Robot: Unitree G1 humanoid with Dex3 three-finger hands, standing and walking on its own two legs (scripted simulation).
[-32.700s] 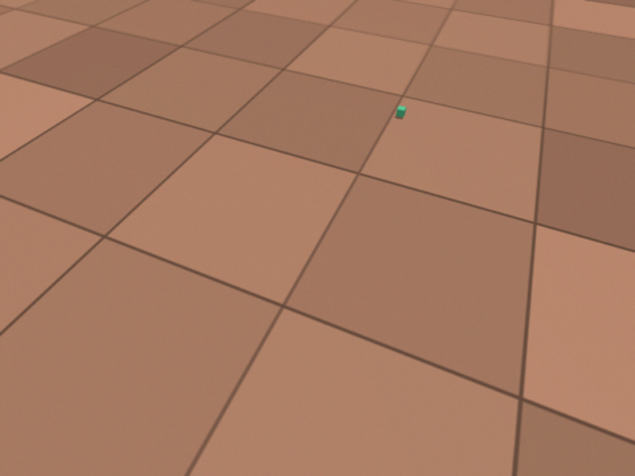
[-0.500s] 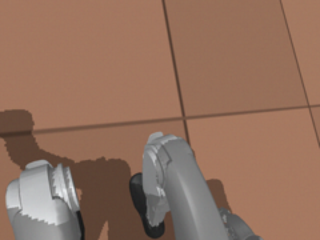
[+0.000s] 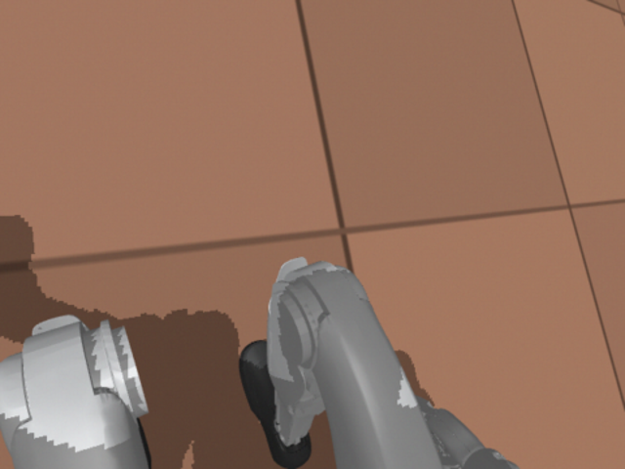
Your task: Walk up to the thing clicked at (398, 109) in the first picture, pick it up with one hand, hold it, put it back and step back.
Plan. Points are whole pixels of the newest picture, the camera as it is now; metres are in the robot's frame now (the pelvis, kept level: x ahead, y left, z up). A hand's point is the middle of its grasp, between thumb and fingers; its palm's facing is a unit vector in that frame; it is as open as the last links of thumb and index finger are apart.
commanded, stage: rest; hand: left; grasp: from above
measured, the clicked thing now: out of the picture +0.29 +0.34 -0.27
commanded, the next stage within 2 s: open in 0.22 s
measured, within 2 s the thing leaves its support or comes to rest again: neither
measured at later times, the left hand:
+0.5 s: hand out of the picture +0.41 +0.32 -0.24, palm faces -0.47 -0.08 -0.88, open 5.0 cm
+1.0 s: hand out of the picture +0.41 +0.33 -0.24, palm faces -0.49 -0.09 -0.87, open 9.3 cm
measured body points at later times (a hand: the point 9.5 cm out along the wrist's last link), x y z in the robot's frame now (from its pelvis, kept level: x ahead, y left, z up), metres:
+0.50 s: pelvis +0.00 +0.00 +0.00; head +0.25 +0.13 +0.35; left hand +0.43 +0.33 -0.18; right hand +0.07 -0.26 -0.06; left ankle +0.06 +0.12 -0.26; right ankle +0.10 -0.11 -0.26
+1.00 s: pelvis +0.00 +0.00 +0.00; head +0.25 +0.13 +0.35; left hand +0.43 +0.33 -0.19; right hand +0.08 -0.26 -0.06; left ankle +0.06 +0.12 -0.26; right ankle +0.10 -0.11 -0.26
